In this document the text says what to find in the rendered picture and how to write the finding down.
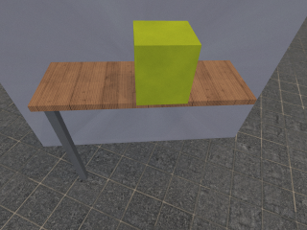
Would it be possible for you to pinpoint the table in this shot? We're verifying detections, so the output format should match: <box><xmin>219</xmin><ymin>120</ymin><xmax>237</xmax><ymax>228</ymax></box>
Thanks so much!
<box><xmin>28</xmin><ymin>60</ymin><xmax>257</xmax><ymax>180</ymax></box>

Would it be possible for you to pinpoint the carton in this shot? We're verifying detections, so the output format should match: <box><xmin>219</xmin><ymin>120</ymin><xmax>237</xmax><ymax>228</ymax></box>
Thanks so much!
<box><xmin>132</xmin><ymin>20</ymin><xmax>201</xmax><ymax>105</ymax></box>

